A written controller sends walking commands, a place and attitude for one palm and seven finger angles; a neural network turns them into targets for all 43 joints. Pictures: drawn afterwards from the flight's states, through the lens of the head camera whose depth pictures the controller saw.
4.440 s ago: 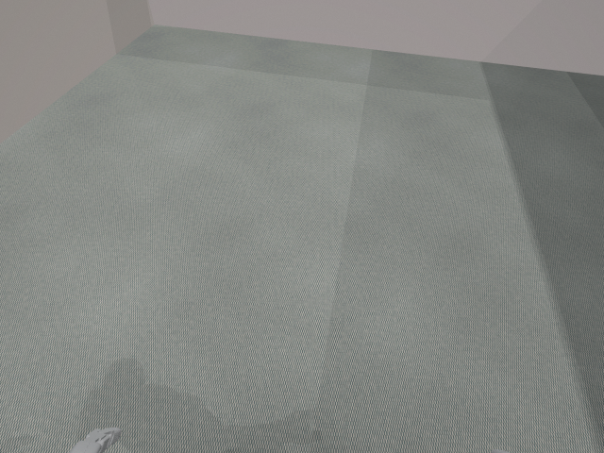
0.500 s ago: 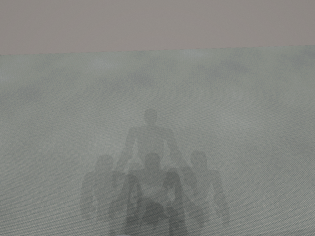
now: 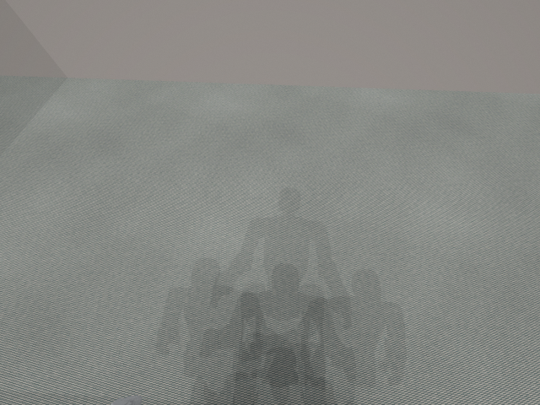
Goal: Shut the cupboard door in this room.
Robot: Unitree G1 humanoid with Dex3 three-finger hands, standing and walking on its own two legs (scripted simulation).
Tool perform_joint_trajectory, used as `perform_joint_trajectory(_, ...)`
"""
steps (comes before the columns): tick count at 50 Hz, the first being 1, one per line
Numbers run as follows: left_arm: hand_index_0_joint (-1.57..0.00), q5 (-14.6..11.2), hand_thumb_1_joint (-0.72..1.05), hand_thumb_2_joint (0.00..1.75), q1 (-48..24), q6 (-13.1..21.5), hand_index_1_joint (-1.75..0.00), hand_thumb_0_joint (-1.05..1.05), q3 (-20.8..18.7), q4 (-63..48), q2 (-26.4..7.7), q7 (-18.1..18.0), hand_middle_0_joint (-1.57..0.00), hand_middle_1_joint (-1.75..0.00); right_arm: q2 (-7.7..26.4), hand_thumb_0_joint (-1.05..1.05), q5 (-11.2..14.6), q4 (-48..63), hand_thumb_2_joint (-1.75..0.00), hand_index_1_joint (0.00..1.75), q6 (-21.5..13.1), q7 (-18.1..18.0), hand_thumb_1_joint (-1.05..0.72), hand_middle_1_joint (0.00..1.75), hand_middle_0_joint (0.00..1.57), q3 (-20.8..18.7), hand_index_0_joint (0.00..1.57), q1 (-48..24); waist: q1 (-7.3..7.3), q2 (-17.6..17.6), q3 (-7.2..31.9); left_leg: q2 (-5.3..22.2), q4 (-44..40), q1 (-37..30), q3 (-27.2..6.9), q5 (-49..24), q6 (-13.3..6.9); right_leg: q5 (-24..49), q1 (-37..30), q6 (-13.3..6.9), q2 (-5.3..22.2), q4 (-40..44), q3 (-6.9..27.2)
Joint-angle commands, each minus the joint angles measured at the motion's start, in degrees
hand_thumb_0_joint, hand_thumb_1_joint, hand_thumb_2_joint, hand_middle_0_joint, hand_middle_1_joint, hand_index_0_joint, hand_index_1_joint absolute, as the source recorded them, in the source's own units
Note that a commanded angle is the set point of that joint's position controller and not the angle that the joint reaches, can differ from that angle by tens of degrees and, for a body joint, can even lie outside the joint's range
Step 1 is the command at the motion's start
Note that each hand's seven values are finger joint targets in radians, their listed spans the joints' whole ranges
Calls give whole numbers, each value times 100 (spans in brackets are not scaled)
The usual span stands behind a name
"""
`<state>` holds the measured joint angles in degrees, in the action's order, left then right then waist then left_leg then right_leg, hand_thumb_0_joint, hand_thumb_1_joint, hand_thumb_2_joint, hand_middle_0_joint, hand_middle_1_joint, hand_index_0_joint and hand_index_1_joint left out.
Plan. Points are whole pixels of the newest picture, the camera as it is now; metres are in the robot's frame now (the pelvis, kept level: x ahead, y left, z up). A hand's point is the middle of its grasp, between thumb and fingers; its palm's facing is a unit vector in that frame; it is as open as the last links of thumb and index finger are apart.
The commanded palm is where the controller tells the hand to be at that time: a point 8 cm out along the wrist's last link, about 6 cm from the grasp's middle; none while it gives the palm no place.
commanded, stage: turn or walk to find it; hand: left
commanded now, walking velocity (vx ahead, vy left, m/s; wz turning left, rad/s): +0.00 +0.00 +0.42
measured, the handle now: out of the picture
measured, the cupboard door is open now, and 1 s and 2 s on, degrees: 96 96 96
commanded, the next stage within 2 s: none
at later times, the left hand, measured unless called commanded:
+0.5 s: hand out of the picture -0.05 +0.21 -0.19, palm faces +0.30 -0.93 -0.22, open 7.4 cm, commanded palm none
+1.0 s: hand out of the picture -0.05 +0.21 -0.15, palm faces +0.43 -0.86 -0.28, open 7.4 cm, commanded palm none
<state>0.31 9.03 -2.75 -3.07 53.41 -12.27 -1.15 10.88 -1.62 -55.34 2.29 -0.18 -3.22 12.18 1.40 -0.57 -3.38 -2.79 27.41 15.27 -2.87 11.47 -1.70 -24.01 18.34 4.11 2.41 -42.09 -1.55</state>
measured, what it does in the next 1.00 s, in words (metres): steps on the spot, turning left: right foot, then left foot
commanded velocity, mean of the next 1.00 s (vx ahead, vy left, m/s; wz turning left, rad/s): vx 0.00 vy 0.00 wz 0.42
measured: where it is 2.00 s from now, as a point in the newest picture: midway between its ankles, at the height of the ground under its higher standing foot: outside the picture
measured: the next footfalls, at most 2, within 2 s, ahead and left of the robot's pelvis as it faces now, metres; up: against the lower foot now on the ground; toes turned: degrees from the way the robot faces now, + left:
right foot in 0.06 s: +0.03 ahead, -0.12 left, +0.00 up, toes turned -1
left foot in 0.50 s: -0.04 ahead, +0.13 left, +0.00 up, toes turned +19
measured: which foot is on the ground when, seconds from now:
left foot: down 0.00-0.06, up 0.08-0.48, down 0.50-0.96, up 0.98-1.00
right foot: up 0.00-0.04, down 0.06-0.50, up 0.52-0.94, down 0.96-1.00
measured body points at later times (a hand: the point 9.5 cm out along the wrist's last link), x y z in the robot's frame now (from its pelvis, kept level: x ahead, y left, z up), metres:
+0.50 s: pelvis -0.04 +0.01 -0.01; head -0.02 +0.03 +0.43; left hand -0.07 +0.26 -0.17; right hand +0.08 -0.23 -0.15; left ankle -0.08 +0.12 -0.74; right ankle +0.00 -0.12 -0.74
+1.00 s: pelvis -0.07 -0.02 -0.01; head -0.04 -0.03 +0.44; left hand -0.07 +0.25 -0.13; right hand +0.08 -0.22 -0.17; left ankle -0.09 +0.11 -0.73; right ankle -0.02 -0.11 -0.74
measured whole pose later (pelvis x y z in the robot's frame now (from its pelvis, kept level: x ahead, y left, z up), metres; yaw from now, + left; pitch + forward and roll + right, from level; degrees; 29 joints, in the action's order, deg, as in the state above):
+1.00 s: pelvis -0.07 -0.02 -0.01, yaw +26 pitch -1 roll +1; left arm 0.8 8.4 -1.0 -2.1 51.7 -10.7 -1.2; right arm 12.6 -1.2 -55.3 3.4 0.2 -4.3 12.5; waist 1.4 -2.8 -3.6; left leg -3.2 38.1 20.7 -4.8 19.8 0.4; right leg -17.6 14.5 -0.6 1.7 -33.0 -3.9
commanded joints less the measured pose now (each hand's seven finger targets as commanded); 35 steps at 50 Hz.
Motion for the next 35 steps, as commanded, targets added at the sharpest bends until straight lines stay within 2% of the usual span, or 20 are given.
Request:
perform_joint_trajectory(1, -20, 12, 90, 90, 739, 218, -30, 0, -169, -241, -557, -65, -20, -30, 1039, 0, 65, 429, -90, 30, -95, -36, -90, 30, 20, -273, 20, -78, -316, -402, 693, 1012, -125, 416, -1390, -1070, -352, 1252, -1372, -98, 113, 2016, 4)
perform_joint_trajectory(2, -20, 89, 90, 90, 850, 276, -30, 0, -235, -243, -944, -104, -20, -30, 744, 0, 118, 483, -90, 30, -99, -1, -90, 30, 20, -235, 20, 13, -357, 618, 792, 495, 703, 1287, -823, 82, 0, 1145, -2086, -380, 1095, 2515, 937)
perform_joint_trajectory(3, -20, 139, 90, 90, 814, 291, -30, 0, -315, -306, -1388, -121, -20, -30, 522, 0, 102, 657, -90, 30, -91, 10, -90, 30, 20, -199, 20, -75, -414, 1851, 554, -175, 1982, 1989, 15, 1905, 329, 1803, -1933, -1032, 2373, 2727, 2150)
perform_joint_trajectory(4, -20, 87, 90, 90, 727, 255, -30, 0, -278, -385, -1325, -129, -20, -30, 801, 0, 41, 619, -90, 30, -26, 2, -90, 30, 20, -286, 20, -134, -421, 1254, 557, 55, 3010, 1727, -213, 2104, 304, 1831, -1191, -1362, 2576, 2735, 1934)
perform_joint_trajectory(5, -20, 84, 90, 90, 298, 282, -30, 0, -288, -472, -1091, -149, -20, -30, 825, 0, 20, 494, -90, 30, 59, 30, -90, 30, 20, -313, 20, -42, -220, 1347, 331, 225, 3553, 1705, -354, 1777, 303, 1191, -747, -1303, 2220, 2896, 1556)
perform_joint_trajectory(6, -20, 75, 90, 90, 0, 268, -30, 0, -235, -536, -973, -130, -20, -30, 807, 0, 19, 350, -90, 30, 110, 62, -90, 30, 20, -332, 20, 39, -95, 1044, 84, 261, 3967, 1634, -228, 1429, 339, 830, -440, -1172, 1914, 2929, 1258)
perform_joint_trajectory(8, -20, 74, 90, 90, -246, 296, -30, 0, -147, -588, -744, -110, -20, -30, 709, 0, 17, 190, -90, 30, 128, 124, -90, 30, 20, -315, 20, 301, 96, 741, -103, 374, 4234, 1593, -24, 932, 423, 1157, -292, -983, 1538, 2755, 530)
perform_joint_trajectory(9, -20, 83, 90, 90, -185, 323, -30, 0, -134, -571, -728, -103, -20, -30, 634, 0, 15, 157, -90, 30, 127, 132, -90, 30, 20, -293, 20, 374, 86, 792, -62, 371, 4196, 1586, 59, 812, 475, 1358, -425, -940, 1438, 2697, 303)
perform_joint_trajectory(14, -20, 120, 90, 90, 336, 312, -30, 0, -179, -382, -878, -112, -20, -30, 607, 0, 35, 235, -90, 30, 134, 126, -90, 30, 20, -246, 20, 11, -197, 963, -36, 533, 3342, 1513, 300, 1081, 605, 1565, -860, -1093, 1656, 2608, 144)
perform_joint_trajectory(19, -20, 173, 90, 90, 675, 276, -30, 0, -277, -204, -1127, -80, -20, -30, 489, 0, 96, 347, -90, 30, 22, 105, -90, 30, 20, -138, 20, -324, -437, 1222, 301, 469, 1737, 906, 662, 1598, 541, 2924, -1286, -1234, 1830, 2018, 36)
perform_joint_trajectory(21, -20, 154, 90, 90, 622, 259, -30, 0, -290, -167, -1178, -74, -20, -30, 513, 0, 117, 295, -90, 30, -24, 75, -90, 30, 20, -128, 20, -74, -302, 1194, 513, 402, 1064, 398, 799, 1255, 494, 3219, -1220, -1115, 1851, 1697, -97)
perform_joint_trajectory(22, -20, 128, 90, 90, 524, 241, -30, 0, -291, -167, -1174, -67, -20, -30, 537, 0, 112, 242, -90, 30, -52, 68, -90, 30, 20, -132, 20, 145, -155, 1134, 611, 396, 499, 11, 825, 754, 465, 3032, -1071, -931, 1762, 1430, -299)
perform_joint_trajectory(23, -20, 78, 90, 90, 489, 206, -30, 0, -275, -170, -1059, -51, -20, -30, 676, 0, 109, 192, -90, 30, -99, 78, -90, 30, 20, -152, 20, 332, -39, 625, 709, 457, -326, -627, 683, -16, 399, 2726, -711, -644, 1578, 878, -531)
perform_joint_trajectory(24, -20, 23, 90, 90, 584, 159, -30, 0, -231, -276, -798, -34, -20, -30, 1109, 0, 72, 179, -90, 30, -165, 62, -90, 30, 20, -238, 20, 520, 62, -603, 893, 1337, -788, -1337, -470, -965, 70, 1369, 221, -270, 1042, -113, -847)
perform_joint_trajectory(25, -20, 32, 90, 90, 372, 121, -30, 0, -114, -502, -433, -8, -20, -30, 1614, 0, 52, 187, -90, 30, -165, 16, -90, 30, 20, -349, 20, 707, 181, -1951, 709, 2506, -939, -1478, -1856, -2803, -556, -1218, 1418, 62, 430, -1163, -780)
perform_joint_trajectory(26, -20, 72, 90, 90, 89, 60, -30, 0, -116, -523, -570, -30, -20, -30, 1656, 0, 32, 127, -90, 30, -115, -8, -90, 30, 20, -356, 20, 796, 287, -1260, 685, 2698, -868, -1009, -1609, -2603, -925, -1236, 1160, -57, 473, -1798, -265)
perform_joint_trajectory(28, -20, 87, 90, 90, -36, 18, -30, 0, -162, -389, -563, -3, -20, -30, 1316, 0, 25, 205, -90, 30, -153, -105, -90, 30, 20, -263, 20, 283, 100, -1373, 387, 2091, -946, -678, -1262, -1863, -753, -533, 1370, -47, 529, -2163, -7)
perform_joint_trajectory(30, -20, 73, 90, 90, 156, 55, -30, 0, -172, -243, -572, 52, -20, -30, 1144, 0, 30, 316, -90, 30, -187, -125, -90, 30, 20, -165, 20, -75, -72, -1074, 273, 1731, -873, -675, -868, -2165, -658, -58, 1304, -8, 450, -2220, 11)
perform_joint_trajectory(32, -20, 55, 90, 90, 202, 76, -30, 0, -146, -190, -564, 56, -20, -30, 1144, 0, 50, 313, -90, 30, -221, -136, -90, 30, 20, -167, 20, 40, -43, -781, 440, 1605, -759, -962, -792, -2738, -672, 32, 1229, 44, 360, -2033, -10)
perform_joint_trajectory(35, -20, 44, 90, 90, 145, 63, -30, 0, -133, -228, -531, 36, -20, -30, 1172, 0, 54, 297, -90, 30, -209, -127, -90, 30, 20, -195, 20, 146, 4, -681, 507, 1623, -777, -1073, -918, -2608, -745, 18, 1114, 101, 299, -1678, 0)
